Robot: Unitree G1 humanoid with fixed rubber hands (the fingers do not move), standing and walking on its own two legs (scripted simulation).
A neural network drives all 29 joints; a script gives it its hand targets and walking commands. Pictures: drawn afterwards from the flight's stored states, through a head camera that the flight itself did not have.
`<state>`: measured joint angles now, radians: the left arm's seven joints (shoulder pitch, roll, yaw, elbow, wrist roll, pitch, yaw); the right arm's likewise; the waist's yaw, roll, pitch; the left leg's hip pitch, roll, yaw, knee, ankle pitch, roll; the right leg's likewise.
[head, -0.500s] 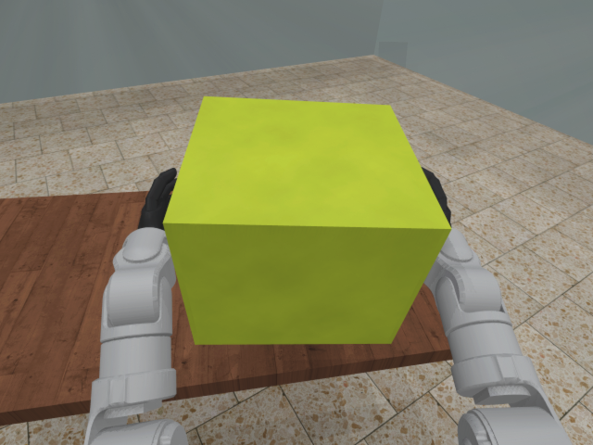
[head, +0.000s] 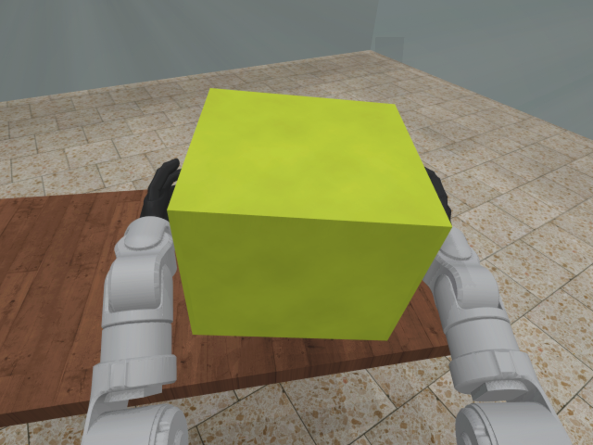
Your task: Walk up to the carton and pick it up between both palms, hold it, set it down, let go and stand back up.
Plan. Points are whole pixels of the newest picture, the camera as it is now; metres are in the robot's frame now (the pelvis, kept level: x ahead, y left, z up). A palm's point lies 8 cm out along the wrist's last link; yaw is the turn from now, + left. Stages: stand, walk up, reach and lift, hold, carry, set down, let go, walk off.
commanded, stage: hold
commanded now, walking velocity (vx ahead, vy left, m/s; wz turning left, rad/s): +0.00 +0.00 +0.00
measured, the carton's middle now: (298, 214) +0.39 +0.00 +0.16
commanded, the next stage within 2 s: none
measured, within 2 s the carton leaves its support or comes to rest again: neither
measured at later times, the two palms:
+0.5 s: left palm (157, 224) +0.35 +0.18 +0.17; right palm (429, 227) +0.36 -0.17 +0.17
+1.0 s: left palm (154, 226) +0.35 +0.18 +0.17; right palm (430, 223) +0.35 -0.17 +0.18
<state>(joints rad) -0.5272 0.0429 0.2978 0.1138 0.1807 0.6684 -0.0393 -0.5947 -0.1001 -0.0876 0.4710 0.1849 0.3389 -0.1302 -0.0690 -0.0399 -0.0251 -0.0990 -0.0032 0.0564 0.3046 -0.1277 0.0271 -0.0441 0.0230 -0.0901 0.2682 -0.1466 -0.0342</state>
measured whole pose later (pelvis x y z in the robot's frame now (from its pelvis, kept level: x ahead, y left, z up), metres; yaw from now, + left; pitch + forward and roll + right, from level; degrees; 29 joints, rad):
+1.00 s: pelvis +0.00 +0.00 +0.00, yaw +0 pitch -5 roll -1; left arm -0.49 0.03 0.29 0.08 0.18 0.65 -0.03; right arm -0.58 -0.11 -0.06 0.45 0.21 0.33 -0.13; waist -0.06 -0.05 -0.03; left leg -0.10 0.00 0.05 0.31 -0.13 0.03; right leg -0.04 0.03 -0.09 0.26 -0.14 -0.04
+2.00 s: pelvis +0.00 +0.00 +0.00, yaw +0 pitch -4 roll -1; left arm -0.46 0.03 0.29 0.04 0.17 0.68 -0.03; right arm -0.56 -0.10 -0.07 0.41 0.21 0.36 -0.13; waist -0.06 -0.05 -0.04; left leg -0.11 0.00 0.05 0.31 -0.13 0.02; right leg -0.05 0.03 -0.10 0.27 -0.15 -0.04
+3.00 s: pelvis +0.03 +0.00 +0.00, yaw +1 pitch -2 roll +0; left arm -0.44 0.02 0.28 0.31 0.18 0.29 -0.04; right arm -0.47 -0.06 -0.12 0.59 0.07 -0.01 -0.11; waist -0.01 -0.06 0.01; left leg -0.10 -0.01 0.05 0.31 -0.17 0.02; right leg -0.03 0.02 -0.10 0.25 -0.18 -0.03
